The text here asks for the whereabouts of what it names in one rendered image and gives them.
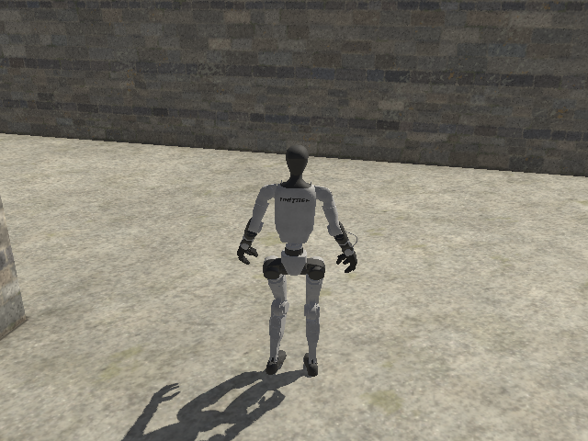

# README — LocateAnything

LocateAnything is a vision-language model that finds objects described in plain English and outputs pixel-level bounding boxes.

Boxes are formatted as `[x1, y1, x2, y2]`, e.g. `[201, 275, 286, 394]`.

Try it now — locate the robot head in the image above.
[280, 144, 311, 188]

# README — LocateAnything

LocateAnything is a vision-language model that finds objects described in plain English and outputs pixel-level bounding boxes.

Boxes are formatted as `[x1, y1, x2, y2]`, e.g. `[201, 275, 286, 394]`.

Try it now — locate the left robot foot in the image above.
[266, 350, 287, 375]

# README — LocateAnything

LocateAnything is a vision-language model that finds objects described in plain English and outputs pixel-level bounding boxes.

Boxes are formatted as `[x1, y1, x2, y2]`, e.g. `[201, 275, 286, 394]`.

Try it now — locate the robot right upper arm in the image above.
[315, 186, 343, 236]

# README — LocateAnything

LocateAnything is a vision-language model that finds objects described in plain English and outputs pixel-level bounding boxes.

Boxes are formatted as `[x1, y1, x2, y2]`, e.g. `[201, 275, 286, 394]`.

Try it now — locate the robot left forearm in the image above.
[240, 218, 257, 250]

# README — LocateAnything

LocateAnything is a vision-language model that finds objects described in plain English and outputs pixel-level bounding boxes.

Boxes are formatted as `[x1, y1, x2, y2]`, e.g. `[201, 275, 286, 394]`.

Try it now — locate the robot right forearm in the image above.
[334, 221, 354, 256]

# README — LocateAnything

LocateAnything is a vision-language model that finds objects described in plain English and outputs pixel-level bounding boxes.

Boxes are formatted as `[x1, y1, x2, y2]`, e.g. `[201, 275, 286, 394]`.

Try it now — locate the robot left upper arm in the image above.
[248, 184, 277, 233]

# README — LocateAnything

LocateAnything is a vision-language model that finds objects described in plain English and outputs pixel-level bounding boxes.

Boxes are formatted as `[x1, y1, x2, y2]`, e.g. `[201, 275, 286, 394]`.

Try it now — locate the robot right hand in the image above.
[336, 251, 357, 273]

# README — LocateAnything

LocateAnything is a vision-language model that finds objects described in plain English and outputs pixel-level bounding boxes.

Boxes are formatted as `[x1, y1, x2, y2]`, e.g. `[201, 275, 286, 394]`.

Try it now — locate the robot left hand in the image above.
[237, 246, 258, 265]

